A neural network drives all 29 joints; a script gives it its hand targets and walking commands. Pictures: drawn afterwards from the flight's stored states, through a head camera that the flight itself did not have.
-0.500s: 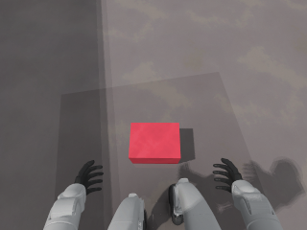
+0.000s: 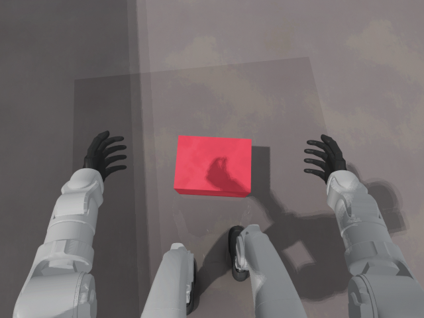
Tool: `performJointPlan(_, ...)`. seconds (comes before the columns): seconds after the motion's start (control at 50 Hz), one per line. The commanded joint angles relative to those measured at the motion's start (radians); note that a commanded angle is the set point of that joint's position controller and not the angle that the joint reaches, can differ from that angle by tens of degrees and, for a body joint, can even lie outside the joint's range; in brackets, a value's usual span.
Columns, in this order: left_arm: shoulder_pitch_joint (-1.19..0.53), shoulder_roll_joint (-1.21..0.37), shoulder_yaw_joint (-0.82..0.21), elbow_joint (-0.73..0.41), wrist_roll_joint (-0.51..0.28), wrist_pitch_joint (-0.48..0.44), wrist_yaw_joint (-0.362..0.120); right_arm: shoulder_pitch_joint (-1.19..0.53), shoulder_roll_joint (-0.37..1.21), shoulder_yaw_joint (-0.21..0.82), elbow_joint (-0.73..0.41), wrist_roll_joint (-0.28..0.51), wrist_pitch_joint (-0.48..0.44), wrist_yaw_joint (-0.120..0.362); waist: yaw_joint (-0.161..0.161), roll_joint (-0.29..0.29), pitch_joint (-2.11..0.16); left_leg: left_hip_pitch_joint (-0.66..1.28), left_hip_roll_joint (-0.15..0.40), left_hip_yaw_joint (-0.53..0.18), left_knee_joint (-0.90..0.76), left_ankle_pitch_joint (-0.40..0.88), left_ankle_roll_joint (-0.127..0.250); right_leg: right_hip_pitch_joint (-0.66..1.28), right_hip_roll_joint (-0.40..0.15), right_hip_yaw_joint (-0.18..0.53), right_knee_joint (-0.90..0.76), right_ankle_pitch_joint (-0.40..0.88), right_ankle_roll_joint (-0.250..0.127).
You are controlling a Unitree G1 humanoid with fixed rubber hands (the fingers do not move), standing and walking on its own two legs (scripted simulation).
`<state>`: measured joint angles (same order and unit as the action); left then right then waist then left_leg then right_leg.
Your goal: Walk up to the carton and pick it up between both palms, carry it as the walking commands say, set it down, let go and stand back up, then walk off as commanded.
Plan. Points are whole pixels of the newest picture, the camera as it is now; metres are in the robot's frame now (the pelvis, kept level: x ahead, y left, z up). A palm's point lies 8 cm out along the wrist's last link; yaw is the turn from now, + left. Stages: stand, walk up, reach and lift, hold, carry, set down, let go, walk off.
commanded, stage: reach and lift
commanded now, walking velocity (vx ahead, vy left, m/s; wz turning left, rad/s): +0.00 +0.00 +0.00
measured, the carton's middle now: (213, 168) +0.48 -0.02 -0.59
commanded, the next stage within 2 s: none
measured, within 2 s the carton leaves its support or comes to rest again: neither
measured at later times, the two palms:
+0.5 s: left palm (107, 114) +0.51 +0.21 -0.11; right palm (323, 122) +0.46 -0.25 -0.12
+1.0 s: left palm (129, 136) +0.51 +0.21 -0.25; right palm (305, 142) +0.45 -0.26 -0.25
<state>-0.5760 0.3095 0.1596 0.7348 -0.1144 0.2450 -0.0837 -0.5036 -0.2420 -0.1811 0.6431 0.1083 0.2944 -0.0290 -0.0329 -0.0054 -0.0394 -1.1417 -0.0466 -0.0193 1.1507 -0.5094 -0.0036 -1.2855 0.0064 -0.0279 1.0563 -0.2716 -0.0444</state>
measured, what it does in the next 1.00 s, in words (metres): lowers itself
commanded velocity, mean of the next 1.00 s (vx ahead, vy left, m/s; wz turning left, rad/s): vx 0.00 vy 0.00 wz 0.00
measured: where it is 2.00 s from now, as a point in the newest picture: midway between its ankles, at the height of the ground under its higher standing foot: (213, 279)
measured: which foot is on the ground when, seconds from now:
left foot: down 0.00-1.00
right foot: down 0.00-1.00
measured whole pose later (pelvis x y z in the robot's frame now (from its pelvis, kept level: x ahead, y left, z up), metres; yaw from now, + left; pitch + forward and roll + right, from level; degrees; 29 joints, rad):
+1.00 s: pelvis -0.04 +0.01 -0.13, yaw +3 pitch +48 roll +1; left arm -1.22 0.41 0.23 0.95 -0.06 0.15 -0.06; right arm -1.09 -0.34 -0.41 0.86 0.06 0.16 0.02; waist -0.09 0.00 -0.02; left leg -1.88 -0.08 -0.01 1.63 -0.59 0.00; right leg -2.01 0.00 -0.01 1.49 -0.32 -0.02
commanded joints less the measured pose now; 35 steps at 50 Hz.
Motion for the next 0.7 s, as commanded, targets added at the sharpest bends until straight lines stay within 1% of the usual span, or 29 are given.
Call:
performJointPlan(0.0,-0.333,0.191,0.043,-0.034,-0.036,-0.074,-0.026,-0.272,-0.108,-0.028,-0.072,0.013,-0.068,-0.016,-0.019,-0.006,-0.667,-0.254,0.024,-0.013,-0.165,0.167,0.005,0.828,-0.020,0.136,0.016,0.374,0.042)
performJointPlan(0.02,-0.351,0.181,0.041,0.032,-0.032,-0.079,-0.030,-0.276,-0.122,-0.060,-0.004,-0.011,-0.067,-0.015,-0.036,0.013,-0.643,-0.268,0.025,-0.013,-0.179,0.156,0.003,0.796,-0.017,0.131,0.008,0.352,0.044)
performJointPlan(0.04,-0.381,0.196,0.039,0.018,-0.037,-0.086,-0.038,-0.303,-0.126,-0.062,-0.007,-0.012,-0.070,-0.014,-0.025,0.003,-0.694,-0.229,0.024,-0.011,-0.172,0.184,-0.002,0.794,-0.021,0.122,0.012,0.353,0.048)
performJointPlan(0.08,-0.466,0.217,0.042,0.077,-0.039,-0.090,-0.044,-0.352,-0.130,-0.069,0.024,-0.005,-0.080,-0.009,-0.053,0.032,-0.734,-0.256,0.018,-0.013,-0.162,0.180,-0.007,0.793,-0.015,0.121,0.016,0.384,0.042)
performJointPlan(0.1,-0.471,0.221,0.042,0.100,-0.040,-0.091,-0.046,-0.382,-0.135,-0.072,0.036,-0.004,-0.081,-0.011,-0.048,0.018,-0.724,-0.259,0.021,-0.012,-0.165,0.172,-0.005,0.778,-0.017,0.121,0.021,0.370,0.045)
performJointPlan(0.12,-0.520,0.229,0.047,0.089,-0.031,-0.092,-0.047,-0.399,-0.149,-0.094,0.036,-0.017,-0.080,-0.009,-0.058,0.036,-0.792,-0.238,0.017,-0.006,-0.158,0.195,-0.009,0.776,-0.014,0.115,0.022,0.370,0.045)
performJointPlan(0.18,-0.622,0.264,0.061,0.117,-0.022,-0.101,-0.043,-0.536,-0.164,-0.091,0.034,0.000,-0.093,-0.003,-0.031,0.050,-0.805,-0.217,0.021,-0.004,-0.168,0.183,-0.005,0.739,-0.010,0.097,0.018,0.328,0.047)
performJointPlan(0.2,-0.668,0.278,0.077,0.126,-0.012,-0.099,-0.040,-0.555,-0.163,-0.091,0.073,0.001,-0.090,0.003,-0.023,0.064,-0.813,-0.220,0.019,0.002,-0.167,0.189,-0.004,0.715,-0.011,0.096,0.023,0.310,0.043)
performJointPlan(0.22,-0.645,0.262,0.074,0.176,-0.003,-0.092,-0.039,-0.552,-0.176,-0.092,0.079,-0.009,-0.088,0.007,-0.024,0.053,-0.804,-0.219,0.018,0.003,-0.170,0.182,-0.012,0.714,-0.007,0.092,0.018,0.284,0.043)
performJointPlan(0.24,-0.673,0.254,0.084,0.154,0.006,-0.092,-0.043,-0.586,-0.187,-0.111,0.053,-0.018,-0.088,0.008,-0.023,0.066,-0.840,-0.228,0.007,0.008,-0.168,0.153,-0.013,0.748,-0.011,0.098,0.016,0.275,0.045)
performJointPlan(0.28,-0.698,0.271,0.102,0.185,0.015,-0.092,-0.042,-0.607,-0.186,-0.120,0.090,-0.032,-0.088,0.014,-0.029,0.043,-0.816,-0.224,0.009,0.003,-0.166,0.158,-0.010,0.687,-0.006,0.093,0.016,0.242,0.044)
performJointPlan(0.3,-0.709,0.284,0.115,0.174,0.028,-0.099,-0.042,-0.634,-0.176,-0.117,0.066,-0.035,-0.094,0.015,-0.014,0.028,-0.845,-0.223,0.006,0.007,-0.158,0.183,-0.005,0.681,-0.003,0.088,0.030,0.281,0.051)
performJointPlan(0.32,-0.752,0.295,0.123,0.144,0.045,-0.105,-0.039,-0.670,-0.179,-0.138,0.053,-0.041,-0.101,0.017,-0.022,0.044,-0.858,-0.234,0.005,0.006,-0.161,0.196,-0.007,0.677,0.002,0.088,0.033,0.303,0.050)
performJointPlan(0.34,-0.766,0.300,0.145,0.133,0.043,-0.110,-0.037,-0.663,-0.180,-0.143,0.071,-0.051,-0.104,0.020,-0.019,0.024,-0.901,-0.224,0.005,0.004,-0.164,0.231,-0.006,0.703,0.001,0.081,0.042,0.327,0.045)
performJointPlan(0.36,-0.740,0.285,0.134,0.157,0.048,-0.110,-0.034,-0.660,-0.184,-0.157,0.073,-0.066,-0.107,0.022,-0.037,0.022,-0.906,-0.241,-0.004,0.008,-0.153,0.255,-0.013,0.715,0.005,0.087,0.047,0.380,0.043)
performJointPlan(0.38,-0.764,0.302,0.134,0.131,0.051,-0.117,-0.035,-0.667,-0.178,-0.153,0.071,-0.056,-0.112,0.022,-0.022,0.035,-0.935,-0.248,-0.013,0.012,-0.149,0.266,-0.012,0.741,0.002,0.097,0.045,0.420,0.039)
performJointPlan(0.4,-0.752,0.308,0.142,0.119,0.053,-0.124,-0.037,-0.668,-0.178,-0.159,0.035,-0.057,-0.120,0.021,-0.027,0.011,-0.973,-0.264,-0.015,0.017,-0.144,0.294,-0.013,0.768,0.004,0.106,0.055,0.478,0.046)
performJointPlan(0.42,-0.753,0.301,0.137,0.128,0.043,-0.126,-0.039,-0.670,-0.186,-0.176,0.055,-0.066,-0.122,0.018,-0.036,0.015,-0.994,-0.283,-0.016,0.016,-0.141,0.306,-0.016,0.804,-0.002,0.100,0.064,0.506,0.042)
performJointPlan(0.44,-0.752,0.307,0.131,0.127,0.041,-0.127,-0.037,-0.663,-0.190,-0.172,0.035,-0.066,-0.126,0.020,-0.022,0.010,-1.020,-0.288,-0.017,0.014,-0.139,0.321,-0.016,0.811,0.002,0.105,0.082,0.522,0.046)
performJointPlan(0.48,-0.735,0.295,0.133,0.118,0.035,-0.139,-0.036,-0.647,-0.171,-0.180,0.020,-0.073,-0.135,0.021,-0.049,-0.014,-1.024,-0.347,-0.016,0.006,-0.129,0.352,-0.014,0.827,0.001,0.107,0.093,0.620,0.046)
performJointPlan(0.5,-0.730,0.307,0.147,0.118,0.044,-0.146,-0.037,-0.637,-0.160,-0.172,0.039,-0.074,-0.138,0.026,-0.021,-0.004,-1.036,-0.359,-0.024,0.013,-0.128,0.384,-0.014,0.834,-0.004,0.122,0.091,0.655,0.045)
performJointPlan(0.52,-0.724,0.288,0.121,0.103,0.042,-0.148,-0.043,-0.615,-0.155,-0.184,0.025,-0.075,-0.144,0.024,-0.047,-0.018,-1.026,-0.361,-0.025,0.008,-0.122,0.353,-0.008,0.825,0.002,0.130,0.094,0.637,0.045)
performJointPlan(0.56,-0.690,0.307,0.136,0.103,0.052,-0.153,-0.044,-0.594,-0.150,-0.198,0.006,-0.071,-0.147,0.030,-0.043,-0.005,-1.084,-0.383,-0.027,0.007,-0.111,0.392,-0.017,0.855,0.001,0.139,0.110,0.713,0.048)
performJointPlan(0.58,-0.672,0.291,0.119,0.145,0.044,-0.154,-0.044,-0.594,-0.156,-0.193,0.025,-0.080,-0.150,0.031,-0.033,0.003,-1.018,-0.403,-0.020,-0.003,-0.117,0.385,-0.009,0.799,-0.003,0.129,0.105,0.676,0.050)
performJointPlan(0.6,-0.674,0.279,0.130,0.125,0.049,-0.156,-0.045,-0.573,-0.129,-0.186,0.042,-0.082,-0.152,0.036,-0.052,-0.004,-1.012,-0.437,-0.018,-0.005,-0.105,0.385,-0.013,0.804,-0.007,0.138,0.114,0.687,0.044)
performJointPlan(0.62,-0.671,0.288,0.134,0.129,0.059,-0.155,-0.049,-0.573,-0.132,-0.204,0.034,-0.089,-0.153,0.036,-0.045,0.001,-0.994,-0.445,-0.015,-0.002,-0.100,0.373,-0.010,0.775,-0.004,0.141,0.112,0.651,0.048)
performJointPlan(0.64,-0.661,0.264,0.110,0.146,0.059,-0.155,-0.054,-0.547,-0.133,-0.212,0.037,-0.083,-0.155,0.037,-0.057,0.040,-0.987,-0.425,-0.014,-0.005,-0.073,0.357,-0.014,0.713,0.000,0.134,0.120,0.618,0.049)
performJointPlan(0.66,-0.688,0.275,0.124,0.157,0.069,-0.154,-0.055,-0.576,-0.139,-0.211,0.065,-0.091,-0.156,0.042,-0.049,0.042,-0.907,-0.478,-0.012,-0.014,-0.062,0.315,-0.015,0.634,0.000,0.122,0.134,0.543,0.049)
performJointPlan(0.68,-0.694,0.252,0.102,0.133,0.079,-0.158,-0.057,-0.597,-0.122,-0.223,0.065,-0.096,-0.161,0.044,-0.058,0.057,-0.873,-0.496,-0.009,-0.013,-0.050,0.288,-0.014,0.580,-0.001,0.128,0.142,0.519,0.044)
